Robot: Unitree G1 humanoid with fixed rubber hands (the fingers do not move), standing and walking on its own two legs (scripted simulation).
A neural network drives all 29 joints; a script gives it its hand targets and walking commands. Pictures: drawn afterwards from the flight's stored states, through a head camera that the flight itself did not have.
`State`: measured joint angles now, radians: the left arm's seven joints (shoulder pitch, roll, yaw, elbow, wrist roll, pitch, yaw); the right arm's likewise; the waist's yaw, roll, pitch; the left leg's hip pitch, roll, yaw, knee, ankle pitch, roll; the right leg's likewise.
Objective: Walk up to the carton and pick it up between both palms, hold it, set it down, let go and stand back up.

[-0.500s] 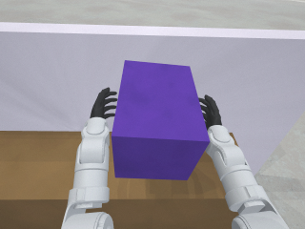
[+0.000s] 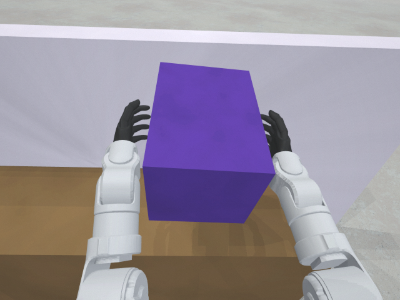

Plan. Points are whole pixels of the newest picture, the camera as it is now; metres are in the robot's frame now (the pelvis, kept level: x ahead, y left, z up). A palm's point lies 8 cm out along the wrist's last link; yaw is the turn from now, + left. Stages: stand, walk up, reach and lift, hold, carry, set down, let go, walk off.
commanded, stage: reach and lift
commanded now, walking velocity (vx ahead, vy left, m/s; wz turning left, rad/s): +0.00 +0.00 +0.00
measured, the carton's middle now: (201, 141) +0.43 +0.01 +0.13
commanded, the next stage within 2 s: hold in 0.12 s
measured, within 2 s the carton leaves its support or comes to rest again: neither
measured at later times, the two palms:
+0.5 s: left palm (121, 139) +0.37 +0.16 +0.19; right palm (276, 149) +0.36 -0.13 +0.16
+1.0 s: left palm (122, 137) +0.37 +0.16 +0.19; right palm (277, 146) +0.37 -0.14 +0.17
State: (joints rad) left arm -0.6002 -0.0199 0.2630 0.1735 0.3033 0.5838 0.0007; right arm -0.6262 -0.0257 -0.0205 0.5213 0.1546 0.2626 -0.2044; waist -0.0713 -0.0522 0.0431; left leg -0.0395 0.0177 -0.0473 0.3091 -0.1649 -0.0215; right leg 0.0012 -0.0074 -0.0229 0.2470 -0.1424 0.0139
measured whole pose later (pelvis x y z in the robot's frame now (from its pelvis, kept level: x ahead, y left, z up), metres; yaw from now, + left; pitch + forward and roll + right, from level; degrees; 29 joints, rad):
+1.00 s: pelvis +0.00 +0.00 +0.00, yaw +0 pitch -7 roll -1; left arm -0.63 -0.02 0.28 0.16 0.34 0.65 -0.03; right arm -0.67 -0.03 -0.02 0.54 0.16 0.29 -0.20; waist -0.07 -0.05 0.06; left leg -0.01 0.02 -0.04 0.31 -0.17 -0.02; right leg 0.03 -0.01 -0.03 0.25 -0.15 0.02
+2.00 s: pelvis +0.00 +0.00 +0.00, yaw +0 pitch -8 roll -1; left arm -0.58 -0.03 0.27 0.09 0.33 0.66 -0.03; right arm -0.62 -0.04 0.03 0.48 0.20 0.30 -0.23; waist -0.08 -0.04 0.05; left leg -0.01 0.01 -0.04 0.32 -0.18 -0.01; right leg 0.05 -0.01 -0.04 0.24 -0.15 0.02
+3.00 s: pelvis +0.00 +0.01 +0.00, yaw +0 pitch -9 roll -1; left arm -0.49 -0.06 0.24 -0.07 0.35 0.72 -0.03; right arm -0.54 -0.07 0.07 0.36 0.23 0.32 -0.23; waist -0.09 -0.03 0.07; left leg 0.02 0.01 -0.03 0.33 -0.18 -0.01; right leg 0.07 -0.02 -0.03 0.24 -0.15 0.02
